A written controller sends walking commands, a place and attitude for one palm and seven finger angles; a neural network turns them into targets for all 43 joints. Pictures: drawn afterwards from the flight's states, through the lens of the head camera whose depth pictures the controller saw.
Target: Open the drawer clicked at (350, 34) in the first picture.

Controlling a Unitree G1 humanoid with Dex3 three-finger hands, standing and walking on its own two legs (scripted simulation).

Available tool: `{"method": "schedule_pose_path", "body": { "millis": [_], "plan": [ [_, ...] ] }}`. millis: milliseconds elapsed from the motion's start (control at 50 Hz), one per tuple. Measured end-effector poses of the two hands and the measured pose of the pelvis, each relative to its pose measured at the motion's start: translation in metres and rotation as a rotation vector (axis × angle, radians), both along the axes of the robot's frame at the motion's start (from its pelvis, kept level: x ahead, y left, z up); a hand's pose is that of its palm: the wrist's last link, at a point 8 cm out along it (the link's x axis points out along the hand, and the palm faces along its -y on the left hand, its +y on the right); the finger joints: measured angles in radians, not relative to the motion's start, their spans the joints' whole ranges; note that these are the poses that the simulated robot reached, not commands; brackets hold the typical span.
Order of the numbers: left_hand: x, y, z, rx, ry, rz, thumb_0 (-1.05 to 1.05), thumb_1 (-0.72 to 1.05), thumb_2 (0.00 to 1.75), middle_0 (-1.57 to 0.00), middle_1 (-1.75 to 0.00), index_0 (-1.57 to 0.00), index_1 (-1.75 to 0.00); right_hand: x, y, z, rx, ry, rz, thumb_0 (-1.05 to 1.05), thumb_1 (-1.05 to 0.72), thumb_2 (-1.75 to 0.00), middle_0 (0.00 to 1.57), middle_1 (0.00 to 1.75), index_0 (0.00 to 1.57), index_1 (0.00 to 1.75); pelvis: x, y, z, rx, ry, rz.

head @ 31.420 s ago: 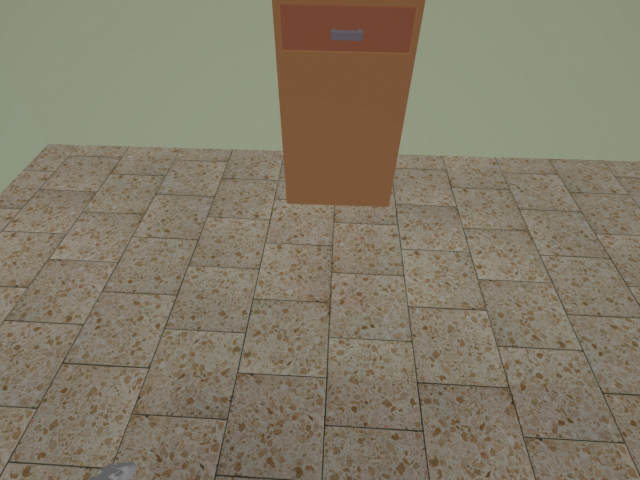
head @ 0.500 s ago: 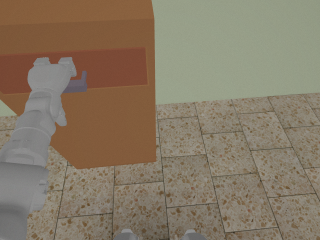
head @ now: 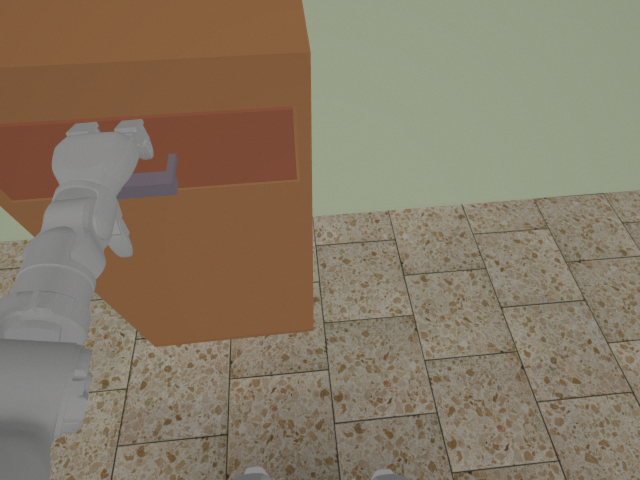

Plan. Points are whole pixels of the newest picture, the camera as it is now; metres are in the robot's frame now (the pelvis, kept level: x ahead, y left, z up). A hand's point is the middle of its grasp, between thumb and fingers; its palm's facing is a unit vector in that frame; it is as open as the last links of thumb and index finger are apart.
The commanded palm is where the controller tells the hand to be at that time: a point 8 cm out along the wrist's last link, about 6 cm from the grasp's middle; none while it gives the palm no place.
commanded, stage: lift the fingers back up to retry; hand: left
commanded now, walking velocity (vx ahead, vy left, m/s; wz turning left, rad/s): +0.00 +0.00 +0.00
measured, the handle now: (138, 174) +0.52 +0.24 +0.05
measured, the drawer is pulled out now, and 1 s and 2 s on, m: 0.00 0.00 0.00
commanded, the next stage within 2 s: re-aim the fingers above the handle in 0.42 s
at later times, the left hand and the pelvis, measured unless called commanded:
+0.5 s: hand (108, 167) +0.47 +0.25 +0.11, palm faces -0.02 -0.01 -1.00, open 13.6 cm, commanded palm +0.46 +0.25 +0.17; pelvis +0.02 -0.01 +0.01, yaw +1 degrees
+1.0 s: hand (107, 172) +0.47 +0.25 +0.11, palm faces -0.04 -0.01 -1.00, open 13.8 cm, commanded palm +0.46 +0.25 +0.17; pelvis +0.02 -0.01 +0.01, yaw +1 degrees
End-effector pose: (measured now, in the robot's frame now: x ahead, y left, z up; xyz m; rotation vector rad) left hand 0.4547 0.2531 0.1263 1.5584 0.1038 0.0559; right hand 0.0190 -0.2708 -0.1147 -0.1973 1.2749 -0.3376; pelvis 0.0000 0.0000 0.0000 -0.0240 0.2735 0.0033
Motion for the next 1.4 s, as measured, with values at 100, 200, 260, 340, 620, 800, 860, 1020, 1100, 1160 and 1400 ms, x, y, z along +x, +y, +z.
{"method": "schedule_pose_path", "body": {
  "millis": [100,200,260,340,620,800,860,1020,1100,1160,1400],
  "plan": [
    [0.0,0.0,0.011,0.009,-0.024,-0.003,0.0,-0.49,0.3,-0.32,-1.22,-0.35,-1.22,0.012,0.003,0.001,0.013,-0.011,0.011,0.01,-0.9,-0.9,0.2,0.3,0.2,0.3,0.006,0.001,0.004,-0.001,-0.016,0.007],
    [0.001,-0.001,0.019,0.009,-0.009,0.013,0.0,-0.49,0.3,-0.33,-1.21,-0.38,-1.23,0.029,0.005,0.002,0.027,-0.039,0.027,0.01,-0.9,-0.9,0.2,0.3,0.2,0.3,0.012,0.001,0.007,0.002,-0.034,0.011],
    [0.001,-0.002,0.024,0.007,-0.002,0.016,0.0,-0.49,0.3,-0.33,-1.21,-0.39,-1.23,0.04,0.006,0.004,0.032,-0.061,0.036,0.01,-0.9,-0.9,0.2,0.3,0.2,0.3,0.014,0.0,0.01,0.004,-0.043,0.012],
    [0.002,-0.002,0.031,0.006,0.005,0.017,0.0,-0.49,0.3,-0.33,-1.2,-0.4,-1.23,0.054,0.005,0.005,0.036,-0.085,0.052,0.01,-0.9,-0.9,0.21,0.3,0.2,0.3,0.018,-0.002,0.012,0.008,-0.052,0.015],
    [0.0,-0.004,0.035,0.0,0.017,0.029,0.0,-0.49,0.3,-0.32,-1.2,-0.33,-1.21,0.076,-0.009,0.009,0.034,-0.101,0.077,0.01,-0.9,-0.9,0.2,0.3,0.2,0.3,0.023,-0.012,0.014,0.016,-0.06,0.02],
    [0.0,-0.002,0.036,0.001,0.016,0.014,0.0,-0.49,0.3,-0.32,-1.2,-0.33,-1.21,0.067,-0.016,0.009,0.02,-0.073,0.056,0.01,-0.9,-0.9,0.2,0.3,0.2,0.3,0.024,-0.014,0.014,0.014,-0.059,0.019],
    [-0.001,-0.002,0.035,-0.003,0.015,0.013,0.0,-0.49,0.3,-0.32,-1.2,-0.33,-1.21,0.062,-0.015,0.008,0.021,-0.064,0.049,0.01,-0.9,-0.9,0.2,0.3,0.2,0.3,0.024,-0.013,0.014,0.014,-0.059,0.018],
    [0.0,-0.002,0.034,0.003,0.008,0.005,0.0,-0.49,0.3,-0.32,-1.2,-0.33,-1.21,0.054,-0.01,0.007,0.027,-0.049,0.039,0.01,-0.9,-0.9,0.2,0.3,0.2,0.3,0.022,-0.01,0.013,0.013,-0.057,0.017],
    [0.0,-0.002,0.034,0.003,0.004,0.005,0.0,-0.49,0.3,-0.32,-1.2,-0.34,-1.22,0.051,-0.007,0.006,0.033,-0.046,0.04,0.01,-0.9,-0.9,0.2,0.3,0.2,0.3,0.02,-0.009,0.013,0.012,-0.056,0.017],
    [0.001,-0.002,0.034,0.003,0.004,0.006,0.0,-0.49,0.3,-0.32,-1.2,-0.34,-1.22,0.049,-0.005,0.006,0.035,-0.048,0.039,0.01,-0.9,-0.9,0.2,0.3,0.2,0.3,0.019,-0.007,0.013,0.012,-0.055,0.016],
    [0.001,-0.001,0.035,0.001,0.005,0.003,0.0,-0.49,0.3,-0.32,-1.2,-0.35,-1.22,0.045,-0.001,0.007,0.031,-0.055,0.042,0.01,-0.9,-0.9,0.2,0.3,0.2,0.3,0.014,-0.004,0.013,0.011,-0.056,0.015]
  ]
}}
